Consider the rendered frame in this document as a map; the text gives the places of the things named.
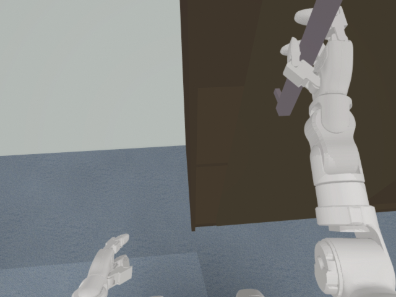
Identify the robot right upper arm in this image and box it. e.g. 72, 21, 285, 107
314, 238, 396, 297

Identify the left robot hand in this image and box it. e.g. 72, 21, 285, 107
87, 234, 132, 289

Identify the right robot forearm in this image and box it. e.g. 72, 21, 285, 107
304, 93, 396, 288

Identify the right robot hand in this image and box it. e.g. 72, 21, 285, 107
280, 6, 353, 100

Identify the handle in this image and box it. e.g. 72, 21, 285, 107
274, 0, 343, 116

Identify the wardrobe door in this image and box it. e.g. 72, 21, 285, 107
368, 180, 396, 205
216, 0, 396, 226

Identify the left robot forearm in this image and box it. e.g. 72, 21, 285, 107
71, 275, 108, 297

